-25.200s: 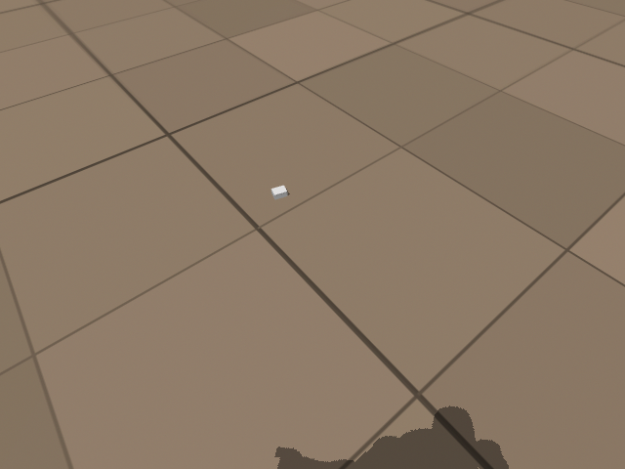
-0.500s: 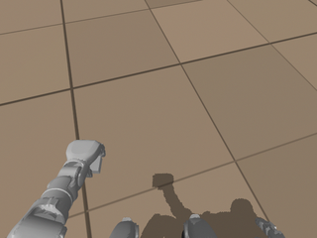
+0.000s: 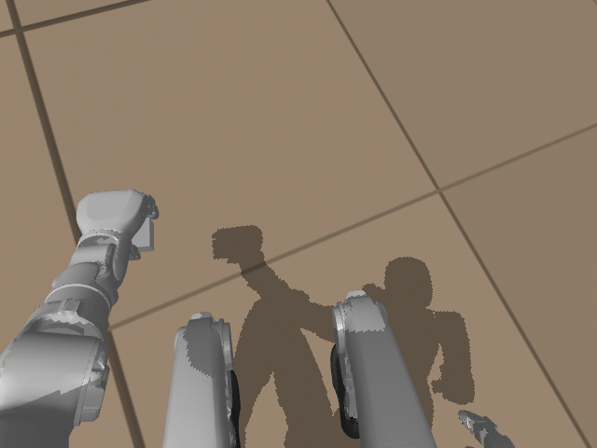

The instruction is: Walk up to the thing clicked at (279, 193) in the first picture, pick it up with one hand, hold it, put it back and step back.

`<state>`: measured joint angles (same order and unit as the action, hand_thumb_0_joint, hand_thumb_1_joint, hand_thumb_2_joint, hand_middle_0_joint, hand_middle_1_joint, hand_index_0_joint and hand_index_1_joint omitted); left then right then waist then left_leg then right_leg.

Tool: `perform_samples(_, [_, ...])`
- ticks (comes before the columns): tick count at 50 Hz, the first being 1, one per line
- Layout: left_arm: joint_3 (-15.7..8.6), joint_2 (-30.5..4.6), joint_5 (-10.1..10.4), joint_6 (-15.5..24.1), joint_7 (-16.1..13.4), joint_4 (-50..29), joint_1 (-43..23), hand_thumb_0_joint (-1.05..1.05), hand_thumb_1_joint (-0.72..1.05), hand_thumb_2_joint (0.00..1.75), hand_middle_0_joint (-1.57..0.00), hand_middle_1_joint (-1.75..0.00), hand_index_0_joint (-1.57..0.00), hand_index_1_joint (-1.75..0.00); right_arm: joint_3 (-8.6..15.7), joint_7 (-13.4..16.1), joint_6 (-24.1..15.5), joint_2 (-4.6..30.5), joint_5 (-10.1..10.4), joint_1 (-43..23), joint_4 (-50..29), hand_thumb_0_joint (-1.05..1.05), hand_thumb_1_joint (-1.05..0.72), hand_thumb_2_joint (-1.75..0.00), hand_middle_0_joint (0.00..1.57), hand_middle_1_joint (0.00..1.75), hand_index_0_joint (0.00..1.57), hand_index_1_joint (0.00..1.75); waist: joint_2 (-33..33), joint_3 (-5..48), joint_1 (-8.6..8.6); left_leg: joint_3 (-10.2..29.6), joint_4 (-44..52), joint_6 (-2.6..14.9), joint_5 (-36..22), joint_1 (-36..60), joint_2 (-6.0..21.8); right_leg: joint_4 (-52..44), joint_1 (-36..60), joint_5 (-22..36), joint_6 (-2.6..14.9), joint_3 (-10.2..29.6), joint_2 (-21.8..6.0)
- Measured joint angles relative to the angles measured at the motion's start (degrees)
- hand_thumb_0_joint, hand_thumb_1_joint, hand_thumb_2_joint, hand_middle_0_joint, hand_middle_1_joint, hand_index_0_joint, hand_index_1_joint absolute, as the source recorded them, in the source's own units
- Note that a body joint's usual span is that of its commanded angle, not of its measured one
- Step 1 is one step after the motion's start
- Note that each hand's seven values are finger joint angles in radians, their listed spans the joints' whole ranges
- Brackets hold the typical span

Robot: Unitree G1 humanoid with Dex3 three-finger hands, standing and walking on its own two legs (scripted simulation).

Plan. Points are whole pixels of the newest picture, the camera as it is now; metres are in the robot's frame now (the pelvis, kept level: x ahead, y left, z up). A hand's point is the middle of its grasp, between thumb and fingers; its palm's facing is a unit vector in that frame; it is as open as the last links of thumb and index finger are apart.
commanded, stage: crouch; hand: left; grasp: from above
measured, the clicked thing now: (130, 236) +0.43 +0.23 -0.18
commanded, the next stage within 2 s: lower in 1.00 s
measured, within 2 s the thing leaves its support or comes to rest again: neither
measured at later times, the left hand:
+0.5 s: hand (144, 245) +0.44 +0.23 -0.27, palm faces -0.47 -0.01 -0.88, open 7.6 cm
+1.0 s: hand (151, 247) +0.45 +0.24 -0.33, palm faces -0.47 -0.01 -0.88, open 7.6 cm
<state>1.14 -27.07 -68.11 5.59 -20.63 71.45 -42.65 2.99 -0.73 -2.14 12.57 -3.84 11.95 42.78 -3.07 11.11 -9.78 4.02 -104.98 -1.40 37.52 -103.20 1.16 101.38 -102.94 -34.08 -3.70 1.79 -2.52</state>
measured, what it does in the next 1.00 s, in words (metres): lowers itself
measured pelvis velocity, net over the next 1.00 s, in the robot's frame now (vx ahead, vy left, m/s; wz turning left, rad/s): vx -0.02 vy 0.00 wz -0.05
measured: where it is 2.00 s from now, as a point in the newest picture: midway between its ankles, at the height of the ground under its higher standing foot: (289, 419)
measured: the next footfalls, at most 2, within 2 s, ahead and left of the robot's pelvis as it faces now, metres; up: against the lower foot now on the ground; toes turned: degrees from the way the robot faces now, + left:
none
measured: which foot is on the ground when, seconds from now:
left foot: down 0.00-1.00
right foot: down 0.00-1.00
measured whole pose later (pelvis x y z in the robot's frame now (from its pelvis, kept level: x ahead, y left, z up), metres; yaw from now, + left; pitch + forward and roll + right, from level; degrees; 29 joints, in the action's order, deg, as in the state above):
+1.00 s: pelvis -0.02 +0.00 -0.16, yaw -3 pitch +35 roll -7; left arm -4.8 -38.6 -75.8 12.1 -25.3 87.2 -56.4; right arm -1.0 -8.0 -4.4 15.1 -8.8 10.1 43.9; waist -1.1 4.3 -14.9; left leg 8.2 -135.4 -2.0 39.8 -131.1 -1.5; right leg 129.4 -128.8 -36.2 -3.9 1.7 -1.2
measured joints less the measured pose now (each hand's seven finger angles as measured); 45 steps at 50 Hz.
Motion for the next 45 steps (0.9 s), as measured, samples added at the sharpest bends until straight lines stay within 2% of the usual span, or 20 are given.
perform_samples(10, [-2.0, -3.2, -2.4, 1.7, -0.7, 1.0, -4.1, 0.00, 0.35, 0.15, -0.98, -0.16, -0.99, -0.15, -0.4, -2.5, -1.7, 1.1, -1.5, -3.2, -0.7, 0.00, -0.90, -0.90, 0.20, 0.30, 0.21, 0.30, 1.0, -1.8, -0.58, 2.1, -11.3, -0.79, 2.2, -10.9, -1.1, 10.9, -10.2, -2.5, -0.15, -0.7, -0.2])
perform_samples(24, [-3.6, -6.4, -3.4, 3.5, -0.4, 4.5, -7.5, 0.00, 0.35, 0.15, -0.98, -0.16, -0.99, -0.14, -1.0, -4.9, -1.3, 2.6, -2.6, -3.6, -1.4, 0.00, -0.91, -0.90, 0.20, 0.30, 0.20, 0.30, 1.8, -4.6, -2.03, 3.3, -19.7, -1.20, 3.2, -17.7, -1.5, 18.7, -16.8, -3.1, -0.56, -0.6, 0.4])
perform_samples(45, [-5.6, -10.8, -6.9, 6.4, -4.0, 14.7, -13.2, 0.00, 0.37, 0.10, -0.98, -0.12, -1.00, -0.11, -3.5, -6.9, -1.8, 2.6, -4.6, -1.8, 1.1, 0.00, -0.91, -0.90, 0.20, 0.30, 0.20, 0.30, 1.8, -6.7, -4.72, 4.1, -29.0, -0.74, 2.2, -26.5, -2.5, 26.8, -24.7, -2.0, -0.37, -0.1, 1.2])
